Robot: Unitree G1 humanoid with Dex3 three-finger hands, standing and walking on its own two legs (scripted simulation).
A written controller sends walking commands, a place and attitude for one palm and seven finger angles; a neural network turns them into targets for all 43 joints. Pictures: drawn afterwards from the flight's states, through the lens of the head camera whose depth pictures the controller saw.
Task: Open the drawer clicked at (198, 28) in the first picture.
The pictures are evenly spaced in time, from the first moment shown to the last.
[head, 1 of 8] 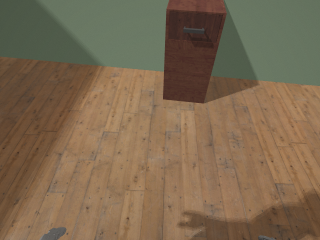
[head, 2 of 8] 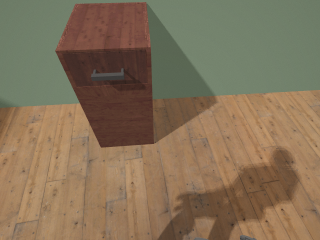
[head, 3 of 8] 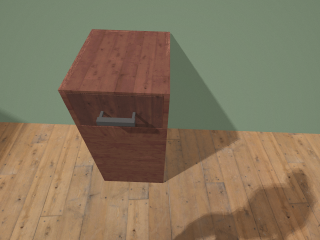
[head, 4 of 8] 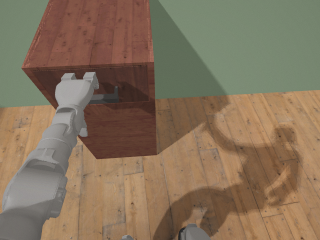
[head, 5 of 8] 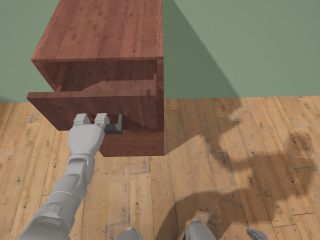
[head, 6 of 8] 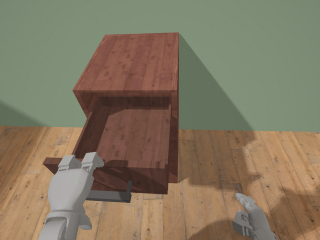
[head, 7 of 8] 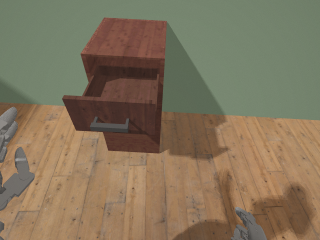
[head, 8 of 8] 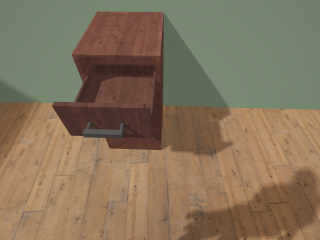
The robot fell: no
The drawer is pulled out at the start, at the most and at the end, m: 0.00 0.30 0.29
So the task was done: yes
